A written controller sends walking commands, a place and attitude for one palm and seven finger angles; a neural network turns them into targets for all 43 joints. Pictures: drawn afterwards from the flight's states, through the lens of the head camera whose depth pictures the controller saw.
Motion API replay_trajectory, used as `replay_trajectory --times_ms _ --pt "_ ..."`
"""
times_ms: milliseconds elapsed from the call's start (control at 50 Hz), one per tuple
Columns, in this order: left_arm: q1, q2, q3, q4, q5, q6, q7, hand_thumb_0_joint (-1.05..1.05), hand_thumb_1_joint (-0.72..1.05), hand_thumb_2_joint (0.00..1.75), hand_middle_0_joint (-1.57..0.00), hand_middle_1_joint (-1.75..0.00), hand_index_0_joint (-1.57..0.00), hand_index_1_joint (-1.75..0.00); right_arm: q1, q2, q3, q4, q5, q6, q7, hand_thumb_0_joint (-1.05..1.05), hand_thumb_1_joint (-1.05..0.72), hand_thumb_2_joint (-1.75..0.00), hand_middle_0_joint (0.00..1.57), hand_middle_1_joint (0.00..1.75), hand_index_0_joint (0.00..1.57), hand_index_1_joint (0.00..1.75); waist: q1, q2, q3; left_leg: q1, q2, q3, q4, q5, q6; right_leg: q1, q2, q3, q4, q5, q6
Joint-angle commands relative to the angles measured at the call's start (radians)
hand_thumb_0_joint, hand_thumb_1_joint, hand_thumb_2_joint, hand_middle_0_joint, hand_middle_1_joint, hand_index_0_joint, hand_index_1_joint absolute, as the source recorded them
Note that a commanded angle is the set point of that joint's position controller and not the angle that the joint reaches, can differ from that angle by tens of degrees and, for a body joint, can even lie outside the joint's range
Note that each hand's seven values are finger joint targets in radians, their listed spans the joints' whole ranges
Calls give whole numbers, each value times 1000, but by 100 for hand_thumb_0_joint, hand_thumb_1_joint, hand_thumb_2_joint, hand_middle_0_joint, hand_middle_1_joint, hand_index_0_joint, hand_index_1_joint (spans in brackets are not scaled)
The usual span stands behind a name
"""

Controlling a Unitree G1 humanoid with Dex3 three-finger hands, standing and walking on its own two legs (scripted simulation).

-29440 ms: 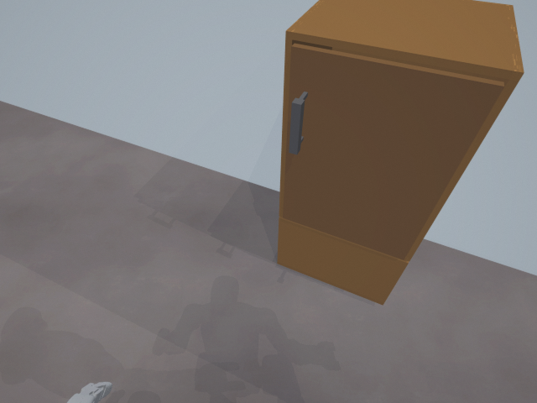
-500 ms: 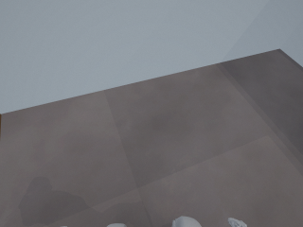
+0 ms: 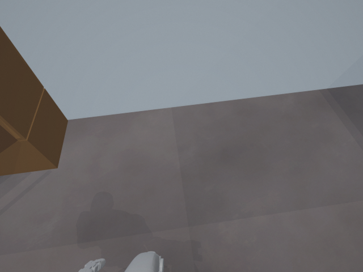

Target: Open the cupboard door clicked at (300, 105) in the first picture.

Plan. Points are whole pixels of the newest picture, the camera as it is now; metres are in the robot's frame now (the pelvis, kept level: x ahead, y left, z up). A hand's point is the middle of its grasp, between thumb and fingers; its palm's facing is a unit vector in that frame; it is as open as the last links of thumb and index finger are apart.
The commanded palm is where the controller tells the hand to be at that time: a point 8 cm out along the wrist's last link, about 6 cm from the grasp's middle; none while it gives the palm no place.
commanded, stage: turn to face it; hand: left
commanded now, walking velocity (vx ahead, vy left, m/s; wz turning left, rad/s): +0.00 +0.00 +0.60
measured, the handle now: out of the picture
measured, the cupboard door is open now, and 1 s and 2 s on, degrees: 45 45 45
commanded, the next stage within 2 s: take the last steps up to it in 1.44 s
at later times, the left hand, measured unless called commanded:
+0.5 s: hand out of the picture +0.04 +0.27 -0.17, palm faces +0.31 -0.92 -0.24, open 7.4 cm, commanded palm none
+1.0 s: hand out of the picture -0.02 +0.19 -0.16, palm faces +0.57 -0.79 -0.23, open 7.4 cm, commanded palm none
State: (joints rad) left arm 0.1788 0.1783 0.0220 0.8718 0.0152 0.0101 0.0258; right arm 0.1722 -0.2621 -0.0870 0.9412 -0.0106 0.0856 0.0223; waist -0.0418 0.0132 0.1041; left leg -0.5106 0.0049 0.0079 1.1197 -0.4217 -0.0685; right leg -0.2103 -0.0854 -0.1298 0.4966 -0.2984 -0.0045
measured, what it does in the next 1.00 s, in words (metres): steps on the spot, turning left: left foot, then right foot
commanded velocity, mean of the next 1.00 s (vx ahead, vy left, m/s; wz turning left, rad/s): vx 0.00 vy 0.00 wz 0.59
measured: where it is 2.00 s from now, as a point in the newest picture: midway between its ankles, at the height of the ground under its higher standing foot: outside the picture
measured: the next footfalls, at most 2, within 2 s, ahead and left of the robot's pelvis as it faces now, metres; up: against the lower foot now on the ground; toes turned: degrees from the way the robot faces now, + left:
left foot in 0.20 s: +0.03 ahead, +0.13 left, +0.00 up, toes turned +14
right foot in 0.70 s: +0.09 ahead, -0.11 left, +0.00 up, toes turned +25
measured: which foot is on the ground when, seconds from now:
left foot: up 0.00-0.18, down 0.20-0.70, up 0.72-1.00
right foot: down 0.00-0.20, up 0.22-0.68, down 0.70-1.00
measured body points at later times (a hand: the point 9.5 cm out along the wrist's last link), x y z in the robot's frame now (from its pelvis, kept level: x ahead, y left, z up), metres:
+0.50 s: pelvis +0.01 +0.04 +0.00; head +0.05 +0.08 +0.45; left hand +0.03 +0.32 -0.15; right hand +0.16 -0.19 -0.13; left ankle -0.01 +0.12 -0.74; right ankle +0.04 -0.14 -0.66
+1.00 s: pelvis +0.03 -0.01 +0.00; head +0.08 +0.02 +0.44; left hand -0.05 +0.23 -0.15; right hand +0.25 -0.18 -0.15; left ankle -0.05 +0.10 -0.69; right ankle +0.06 -0.12 -0.74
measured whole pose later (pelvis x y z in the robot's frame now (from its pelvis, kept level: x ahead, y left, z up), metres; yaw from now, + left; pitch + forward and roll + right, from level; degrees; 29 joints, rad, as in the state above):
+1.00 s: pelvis +0.03 -0.01 +0.00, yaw +37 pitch +1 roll +2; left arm 0.21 0.19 0.03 0.88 0.02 0.01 0.02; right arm 0.15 -0.26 -0.08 0.95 -0.01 0.09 0.03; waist -0.03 -0.02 0.12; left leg -0.45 0.03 0.05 0.92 -0.43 -0.07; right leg -0.16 -0.11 -0.19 0.50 -0.34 0.01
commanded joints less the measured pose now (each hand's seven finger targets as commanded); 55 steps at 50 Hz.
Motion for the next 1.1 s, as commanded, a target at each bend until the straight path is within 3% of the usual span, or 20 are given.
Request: replay_trajectory --times_ms 0,80,140,160,180,200,260,340,520,620,640,660,680,700,720,780,960,1040,1060,1080 --pt "79 215 67 -55 7 -22 11 0 90 90 -20 -30 -20 -30 -90 -29 3 -99 1 -28 9 0 -90 -90 20 30 20 30 71 -191 -144 -20 15 56 -191 -18 -13 206 -241 82 -95 607 -104" --pt "116 245 82 -34 13 -17 7 0 90 90 -20 -30 -20 -30 -116 -22 12 -113 3 -42 8 0 -90 -90 20 30 20 30 92 -237 -153 70 -3 103 -389 -31 11 218 -276 60 -26 695 -104" --pt "74 246 85 -36 5 -13 -2 0 90 90 -20 -30 -20 -30 -29 -56 2 -99 0 -50 6 0 -90 -90 20 30 20 30 29 -194 -170 291 -12 102 -608 160 37 78 -258 -5 98 558 -35" --pt "59 226 82 -52 -3 -8 -6 0 90 90 -20 -30 -20 -30 47 -113 -15 -82 -5 -57 2 0 -90 -90 20 30 20 30 -17 -57 -217 466 64 13 -678 347 74 -61 -222 -51 251 399 16" --pt "32 151 64 -93 -10 -2 -14 0 90 90 -20 -30 -20 -30 126 -233 -46 -72 -14 -64 -6 0 -90 -90 20 30 20 30 -63 280 -245 607 362 -399 -723 720 226 -357 -59 -74 501 -265 100" --pt "-40 154 55 -119 -1 13 -5 0 90 90 -20 -30 -20 -30 181 -270 -50 -49 -8 -55 -17 0 -90 -90 20 30 20 30 -80 235 -253 569 438 -444 -723 874 320 -403 -36 65 631 -395 86" --pt "-62 164 65 -81 3 20 -7 0 90 90 -20 -30 -20 -30 47 -185 -27 -88 -13 -66 -41 0 -90 -90 20 30 20 30 -20 167 -172 412 303 -325 -754 628 268 -400 -47 142 702 -200 85" --pt "-8 160 64 -46 4 23 -17 0 90 90 -20 -30 -20 -30 20 -159 -12 -91 -7 -79 -43 0 -90 -90 20 30 20 30 27 87 -174 421 216 -237 -761 655 221 -363 -17 140 656 -78 97" --pt "-102 149 56 -91 -2 20 -11 0 90 90 -20 -30 -20 -30 60 -173 -26 -73 -16 -67 -34 0 -90 -90 20 30 20 30 2 130 -152 368 195 -357 -756 541 237 -267 40 135 390 -124 96" --pt "-20 152 60 -79 -12 7 -2 0 90 90 -20 -30 -20 -30 16 -166 -36 -90 -11 -58 -35 0 -90 -90 20 30 20 30 43 158 -195 269 146 -411 -680 585 203 -17 96 121 89 -32 70" --pt "24 173 65 -68 -12 -3 1 0 90 90 -20 -30 -20 -30 -2 -154 -34 -94 -3 -58 -33 0 -90 -90 20 30 20 30 72 116 -206 199 113 -399 -632 526 169 108 79 132 -65 70 68" --pt "67 226 79 -58 -5 -13 8 0 90 90 -20 -30 -20 -30 0 -106 -30 -101 6 -59 -27 0 -90 -90 20 30 20 30 90 -30 -229 47 42 -324 -533 299 110 278 -65 250 -177 101 33" --pt "74 300 91 -60 9 -17 15 0 90 90 -20 -30 -20 -30 1 -48 -22 -121 10 -61 -26 0 -90 -90 20 30 20 30 99 -307 -209 -122 -103 -103 -289 -132 27 331 -342 508 -214 229 -81" --pt "70 295 80 -64 6 -16 17 0 90 90 -20 -30 -20 -30 -5 -102 -29 -118 -2 -55 -23 0 -90 -90 20 30 20 30 90 -242 -183 -87 -64 -94 -61 -215 29 169 -423 504 -202 336 -164" --pt "13 260 66 -78 5 -14 15 0 90 90 -20 -30 -20 -30 22 -83 -26 -110 -8 -49 -13 0 -90 -90 20 30 20 30 50 -164 -136 -82 -45 -93 49 -137 29 108 -353 383 -186 345 -168" --pt "-46 173 45 -87 -7 -19 12 0 90 90 -20 -30 -20 -30 25 -71 -24 -67 -7 -23 -1 0 -90 -90 20 30 20 30 7 -245 -90 -99 4 -48 134 10 -4 95 -210 167 -147 534 -93" --pt "100 236 76 -37 12 -18 9 0 90 90 -20 -30 -20 -30 -114 -21 9 -100 1 -35 10 0 -90 -90 20 30 20 30 82 -225 -118 36 8 85 -310 -25 4 194 -267 56 -58 655 -105" --pt "87 248 81 -23 5 -16 -1 0 90 90 -20 -30 -20 -30 -31 -48 6 -87 -2 -51 4 0 -90 -90 20 30 20 30 29 -203 -162 268 -29 113 -580 147 40 105 -244 -3 103 642 -40" --pt "72 236 78 -35 -4 -15 -5 0 90 90 -20 -30 -20 -30 46 -97 -6 -69 -7 -60 0 0 -90 -90 20 30 20 30 -18 -99 -222 446 26 61 -669 346 71 2 -221 -43 254 546 7" --pt "65 162 64 -71 -13 -9 -12 0 90 90 -20 -30 -20 -30 125 -216 -35 -59 -16 -72 -8 0 -90 -90 20 30 20 30 -57 215 -281 638 316 -323 -690 744 209 -288 -67 -72 500 -89 84"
